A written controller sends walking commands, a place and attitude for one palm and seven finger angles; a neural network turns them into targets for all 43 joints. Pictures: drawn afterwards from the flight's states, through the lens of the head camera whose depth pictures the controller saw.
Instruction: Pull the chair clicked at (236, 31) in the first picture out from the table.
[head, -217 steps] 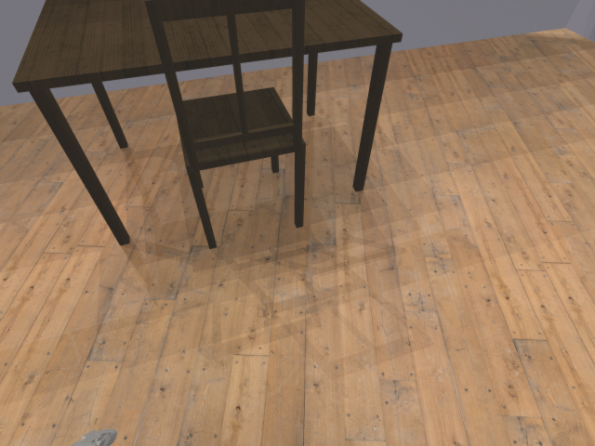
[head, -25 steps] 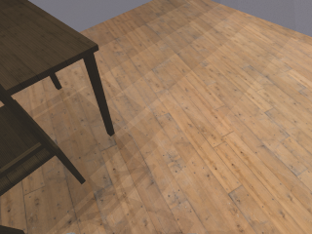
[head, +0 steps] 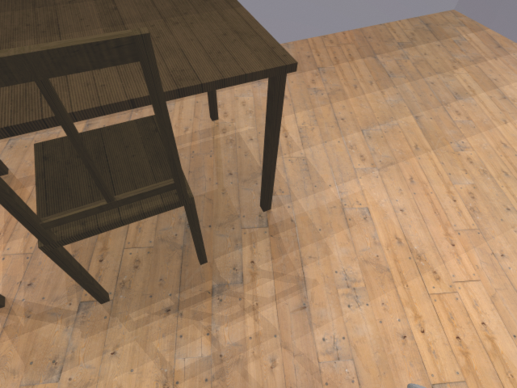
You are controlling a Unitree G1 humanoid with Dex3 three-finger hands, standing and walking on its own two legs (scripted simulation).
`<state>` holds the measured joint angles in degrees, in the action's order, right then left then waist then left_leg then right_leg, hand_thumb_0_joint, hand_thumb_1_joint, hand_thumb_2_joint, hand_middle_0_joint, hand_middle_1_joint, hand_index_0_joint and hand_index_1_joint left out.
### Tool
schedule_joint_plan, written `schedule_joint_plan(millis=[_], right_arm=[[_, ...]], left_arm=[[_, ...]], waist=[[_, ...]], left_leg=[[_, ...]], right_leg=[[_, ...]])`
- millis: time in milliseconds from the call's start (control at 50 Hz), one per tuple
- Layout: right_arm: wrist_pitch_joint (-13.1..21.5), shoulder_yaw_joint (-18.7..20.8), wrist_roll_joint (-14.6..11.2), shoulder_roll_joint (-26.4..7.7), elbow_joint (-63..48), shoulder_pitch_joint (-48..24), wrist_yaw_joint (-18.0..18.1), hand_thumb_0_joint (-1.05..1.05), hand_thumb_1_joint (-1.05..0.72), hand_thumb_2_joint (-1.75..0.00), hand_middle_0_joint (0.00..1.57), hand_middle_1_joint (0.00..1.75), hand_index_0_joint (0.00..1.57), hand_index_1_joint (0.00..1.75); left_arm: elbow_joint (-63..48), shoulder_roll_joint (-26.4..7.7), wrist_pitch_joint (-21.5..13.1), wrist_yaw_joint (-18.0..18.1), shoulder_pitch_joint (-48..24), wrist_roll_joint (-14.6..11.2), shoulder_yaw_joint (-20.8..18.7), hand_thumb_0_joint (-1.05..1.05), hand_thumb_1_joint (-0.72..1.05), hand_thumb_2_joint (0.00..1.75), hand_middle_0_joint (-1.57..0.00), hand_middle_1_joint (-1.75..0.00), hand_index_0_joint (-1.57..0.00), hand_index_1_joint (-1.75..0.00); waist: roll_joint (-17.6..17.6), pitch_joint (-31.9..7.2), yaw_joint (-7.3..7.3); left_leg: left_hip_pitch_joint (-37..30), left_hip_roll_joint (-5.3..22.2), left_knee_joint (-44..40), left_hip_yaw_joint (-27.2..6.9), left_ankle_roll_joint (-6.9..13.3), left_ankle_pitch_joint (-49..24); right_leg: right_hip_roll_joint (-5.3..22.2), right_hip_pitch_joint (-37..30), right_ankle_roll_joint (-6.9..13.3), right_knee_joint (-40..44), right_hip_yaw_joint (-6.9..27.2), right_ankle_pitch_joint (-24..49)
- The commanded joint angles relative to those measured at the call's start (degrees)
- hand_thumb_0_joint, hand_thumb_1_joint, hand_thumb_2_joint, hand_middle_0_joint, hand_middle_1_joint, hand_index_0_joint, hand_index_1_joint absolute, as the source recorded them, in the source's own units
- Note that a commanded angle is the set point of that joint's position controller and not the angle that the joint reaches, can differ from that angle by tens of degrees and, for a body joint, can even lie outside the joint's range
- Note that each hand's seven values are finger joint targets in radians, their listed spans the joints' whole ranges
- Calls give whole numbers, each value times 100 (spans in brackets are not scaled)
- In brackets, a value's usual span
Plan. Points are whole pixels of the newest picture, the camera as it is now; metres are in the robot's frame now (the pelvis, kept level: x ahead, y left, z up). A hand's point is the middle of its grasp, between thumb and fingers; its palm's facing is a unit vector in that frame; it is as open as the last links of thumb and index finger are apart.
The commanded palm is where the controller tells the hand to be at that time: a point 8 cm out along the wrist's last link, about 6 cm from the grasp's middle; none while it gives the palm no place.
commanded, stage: turn to face it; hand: left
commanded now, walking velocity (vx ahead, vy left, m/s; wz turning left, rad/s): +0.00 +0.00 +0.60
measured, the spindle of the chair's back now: (82, 151) +0.56 +0.43 -0.03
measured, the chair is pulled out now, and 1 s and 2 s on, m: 0.00 0.00 0.00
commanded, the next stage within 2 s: take the last steps up to it in 0.70 s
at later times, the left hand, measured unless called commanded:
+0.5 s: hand out of the picture +0.04 +0.20 -0.13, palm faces +0.30 -0.91 -0.29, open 7.4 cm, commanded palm none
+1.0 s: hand out of the picture -0.12 +0.21 -0.16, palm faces +0.47 -0.86 -0.21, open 7.4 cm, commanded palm none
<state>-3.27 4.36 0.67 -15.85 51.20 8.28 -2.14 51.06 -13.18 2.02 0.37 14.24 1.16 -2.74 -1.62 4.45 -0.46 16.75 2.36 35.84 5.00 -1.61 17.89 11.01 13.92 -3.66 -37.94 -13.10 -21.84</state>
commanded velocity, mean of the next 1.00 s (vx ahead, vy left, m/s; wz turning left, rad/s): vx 0.07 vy -0.02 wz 0.35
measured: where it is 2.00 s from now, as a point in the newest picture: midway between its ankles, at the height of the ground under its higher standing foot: (238, 373)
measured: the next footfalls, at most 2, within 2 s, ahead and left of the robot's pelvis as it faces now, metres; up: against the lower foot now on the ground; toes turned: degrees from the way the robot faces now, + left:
right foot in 0.42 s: +0.07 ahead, -0.12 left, +0.00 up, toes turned +11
left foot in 0.80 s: -0.05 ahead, +0.11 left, +0.00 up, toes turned +28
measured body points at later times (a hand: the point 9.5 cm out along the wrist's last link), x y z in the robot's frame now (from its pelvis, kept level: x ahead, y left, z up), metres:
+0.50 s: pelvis -0.01 -0.02 +0.01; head +0.01 -0.05 +0.46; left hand +0.03 +0.25 -0.10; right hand +0.13 -0.25 -0.15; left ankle -0.03 +0.11 -0.68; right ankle +0.03 -0.12 -0.72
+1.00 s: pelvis -0.03 +0.02 +0.02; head -0.03 +0.05 +0.47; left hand -0.14 +0.26 -0.14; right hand +0.14 -0.16 -0.11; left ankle -0.09 +0.09 -0.72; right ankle +0.02 -0.12 -0.65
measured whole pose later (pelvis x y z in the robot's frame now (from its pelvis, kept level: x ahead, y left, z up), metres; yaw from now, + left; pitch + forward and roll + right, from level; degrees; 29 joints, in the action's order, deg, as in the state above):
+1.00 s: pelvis -0.03 +0.02 +0.02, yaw +26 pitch -1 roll -1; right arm 0.9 0.9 1.0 -9.1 56.0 13.0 0.6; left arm 59.3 -15.1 2.7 -0.6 17.4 1.4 -3.2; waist -3.1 1.1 -1.2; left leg 8.2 -0.5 23.9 2.8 2.5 15.2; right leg 4.6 24.8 -1.8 -58.2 -2.7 -21.4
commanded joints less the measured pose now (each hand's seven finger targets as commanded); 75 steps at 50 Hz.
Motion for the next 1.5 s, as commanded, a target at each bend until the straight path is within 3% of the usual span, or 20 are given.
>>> schedule_joint_plan(millis=[0, 100, 340, 360, 400, 480, 520, 640, 740, 760, 780, 800, 860, 1140, 1240, 1260, 1300, 1320, 1380, 1480], right_arm=[[224, 364, 5, -1636, -147, 1237, 146, 0, -90, -90, 20, 30, 20, 30], [276, 140, 53, -941, -409, 44, 261, 0, -90, -90, 20, 30, 20, 30], [141, 220, 54, -936, -396, -70, 201, 0, -90, -90, 20, 30, 20, 30], [142, 208, 18, -850, -448, -140, 190, 0, -90, -90, 20, 30, 20, 30], [163, 116, -20, -235, -624, 76, 150, 0, -90, -90, 20, 30, 20, 30], [-2, 180, 74, -410, -256, 224, 57, 0, -90, -90, 20, 30, 20, 30], [-16, 138, 60, -297, -193, 289, 43, 0, -90, -90, 20, 30, 20, 30], [17, 12, 0, -155, -213, -167, 77, 0, -90, -90, 20, 30, 20, 30], [157, -60, -16, -160, 17, 394, 149, 0, -90, -90, 20, 30, 20, 30], [220, -22, 9, -400, 72, 642, 157, 0, -90, -90, 20, 30, 20, 30], [269, 78, 81, -943, 32, 730, 180, 0, -90, -90, 20, 30, 20, 30], [213, 96, 78, -1176, 38, 792, 204, 0, -90, -90, 20, 30, 20, 30], [321, -37, 97, -660, 178, 631, 356, 0, -90, -90, 20, 30, 20, 30], [585, -44, 96, -330, 815, 1410, 397, 0, -90, -90, 20, 30, 20, 30], [557, -48, 98, -242, 929, 1236, 383, 0, -90, -90, 20, 30, 20, 30], [575, -82, 76, -148, 953, 1172, 374, 0, -90, -90, 20, 30, 20, 30], [616, -194, -3, 231, 662, 1072, 303, 0, -90, -90, 20, 30, 20, 30], [579, -122, 17, 2, 628, 822, 275, 0, -90, -90, 20, 30, 20, 30], [509, -62, 74, 242, 739, 853, 209, 0, -90, -90, 20, 30, 20, 30], [429, -108, 81, 508, 794, 1027, 177, 0, -90, -90, 20, 30, 20, 30]], left_arm=[[-782, -731, -27, 58, -448, -18, -199, 0, 90, 90, -20, -30, -20, -30], [-392, -694, -1, 1, -317, -45, -271, 0, 90, 90, -20, -30, -20, -30], [-480, -667, -91, 101, -19, -96, -222, 0, 90, 90, -20, -30, -20, -30], [-442, -733, -141, 119, 226, -91, -245, 0, 90, 90, -20, -30, -20, -30], [-551, -1540, -217, 161, 256, 44, -370, 0, 90, 90, -20, -30, -20, -30], [-736, -919, -208, 174, -668, 3, -223, 0, 90, 90, -20, -30, -20, -30], [-682, -867, -227, 168, -542, 16, -197, 0, 90, 90, -20, -30, -20, -30], [-316, -1121, -201, 149, 136, 63, -263, 0, 90, 90, -20, -30, -20, -30], [-107, -1141, -134, 135, 47, 10, -294, 0, 90, 90, -20, -30, -20, -30], [-109, -976, -96, 117, 43, -50, -267, 0, 90, 90, -20, -30, -20, -30], [-239, -575, -65, 77, 181, -91, -185, 0, 90, 90, -20, -30, -20, -30], [-314, -431, -53, 76, 2, -39, -88, 0, 90, 90, -20, -30, -20, -30], [8, -534, -57, -18, -279, 23, -118, 0, 90, 90, -20, -30, -20, -30], [385, -166, -232, -183, -546, 7, -15, 0, 90, 90, -20, -30, -20, -30], [653, -108, -328, -190, 154, 7, -111, 0, 90, 90, -20, -30, -20, -30], [833, -239, -373, -158, 671, 26, -158, 0, 90, 90, -20, -30, -20, -30], [1078, -1071, -464, -59, 1813, 2, -326, 0, 90, 90, -20, -30, -20, -30], [1067, -1003, -477, -29, 1700, -57, -298, 0, 90, 90, -20, -30, -20, -30], [786, -269, -516, 67, 568, -3, -133, 0, 90, 90, -20, -30, -20, -30], [906, -64, -650, 78, 629, 5, -11, 0, 90, 90, -20, -30, -20, -30]], waist=[[1301, -1253, 623], [1128, -670, 135], [922, -646, -40], [709, -740, -187], [-1699, -723, -211], [-607, -66, 202], [-852, -106, 149], [-907, -326, -215], [-830, -715, 53], [-222, -877, 204], [1394, -907, 190], [1638, -827, 277], [1299, -231, 261], [785, 286, 357], [485, 178, -36], [175, 33, -305], [-1665, -580, -683], [-1546, -405, -689], [-34, 174, -52], [-383, 116, 184]], left_leg=[[-2086, 2385, -1230, -2572, 1520, -4577], [-834, 1070, -1461, -1546, 1030, -2894], [-31, 746, -1137, -2452, 1012, -2131], [340, 556, -791, -2341, 807, -1731], [1794, -776, 1550, -807, 0, 1439], [1370, -179, 3436, -828, -11, 526], [1318, -158, 3222, -636, -85, 400], [818, -182, 1459, -259, -88, 912], [-534, -246, -808, -62, 34, -163], [-1186, 77, -1477, -358, 141, -884], [-1753, 1428, -1699, -2082, 696, -2445], [-1391, 1996, -1891, -2473, 1239, -2548], [-959, 1448, -2387, -2178, 1206, -119], [-1265, 1370, -2611, -1628, 1294, -369], [-199, 1028, -1821, -1232, 966, 39], [277, 734, -1099, -976, 774, 237], [1927, -245, 1973, -28, 455, 1753], [2029, -24, 2799, -536, 544, 1476], [1814, 391, 3166, -599, 436, 263], [1497, 372, 2281, -255, 223, -242]], right_leg=[[-269, 2188, -127, -2798, 922, -1640], [-407, 1744, -154, -2704, 1230, -259], [-991, -83, 6, 328, 1198, 334], [-863, -706, 27, 1209, 1263, 829], [1531, -1264, 973, 2382, 3554, 1310], [772, 191, 1104, 2240, 2033, 1054], [632, 30, 1038, 2169, 1561, 1357], [850, -636, 1251, 1951, 1388, 2353], [670, -510, 842, 1051, 973, 2840], [448, -82, 541, 372, 671, 2318], [-292, 1246, 138, -659, 380, 276], [-510, 1481, 137, -1416, 706, -1358], [-537, 1968, 223, -2421, 1258, -481], [-532, 1588, 243, -457, 994, 196], [-903, -293, 373, 800, 661, 793], [-784, -1102, 466, 1186, 912, 739], [1192, -2288, 1418, 2692, 4041, -860], [1217, -1653, 1556, 3123, 4274, -1585], [789, -400, 1478, 3063, 2828, -562], [304, -346, 1435, 2899, 1476, 1984]])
